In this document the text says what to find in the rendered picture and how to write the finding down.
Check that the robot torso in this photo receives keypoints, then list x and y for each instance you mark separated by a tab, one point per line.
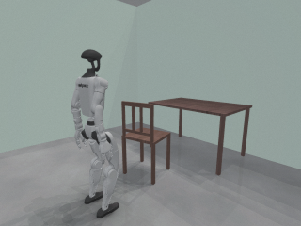
87	87

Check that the robot left hand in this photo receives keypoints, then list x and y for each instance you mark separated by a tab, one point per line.
77	135

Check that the robot right hand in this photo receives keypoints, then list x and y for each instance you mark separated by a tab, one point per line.
105	147

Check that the robot right foot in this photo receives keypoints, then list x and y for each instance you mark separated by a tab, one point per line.
111	208

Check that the robot right upper arm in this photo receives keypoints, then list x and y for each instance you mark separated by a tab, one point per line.
100	87

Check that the table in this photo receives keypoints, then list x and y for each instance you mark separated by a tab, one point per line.
213	108

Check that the robot left forearm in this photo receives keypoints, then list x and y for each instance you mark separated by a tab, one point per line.
77	119

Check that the chair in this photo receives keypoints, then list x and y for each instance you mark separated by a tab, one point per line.
143	135

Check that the robot right forearm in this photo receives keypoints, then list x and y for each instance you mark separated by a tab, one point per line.
98	122

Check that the robot left upper arm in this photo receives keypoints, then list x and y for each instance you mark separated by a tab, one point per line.
75	103

